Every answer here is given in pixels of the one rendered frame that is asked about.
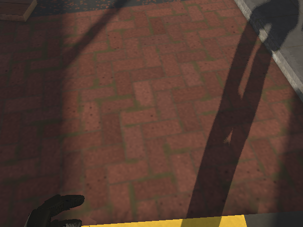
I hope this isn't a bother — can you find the left robot hand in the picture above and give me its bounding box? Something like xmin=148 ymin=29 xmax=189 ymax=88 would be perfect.
xmin=24 ymin=194 xmax=85 ymax=227

